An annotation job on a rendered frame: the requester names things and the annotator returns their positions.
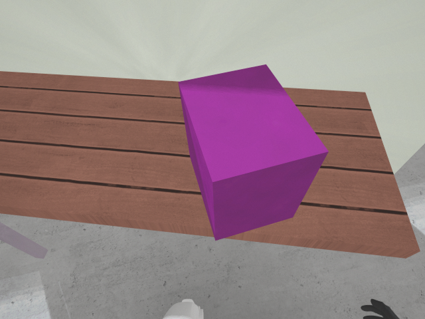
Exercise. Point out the carton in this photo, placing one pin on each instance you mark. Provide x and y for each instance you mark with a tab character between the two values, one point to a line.
253	152

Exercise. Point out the left robot thigh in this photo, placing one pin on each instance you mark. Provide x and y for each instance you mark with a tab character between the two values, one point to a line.
184	310

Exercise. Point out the right robot hand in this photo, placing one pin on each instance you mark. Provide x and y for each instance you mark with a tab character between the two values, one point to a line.
379	308

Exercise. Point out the table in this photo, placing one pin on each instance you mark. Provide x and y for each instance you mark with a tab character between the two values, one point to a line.
114	151

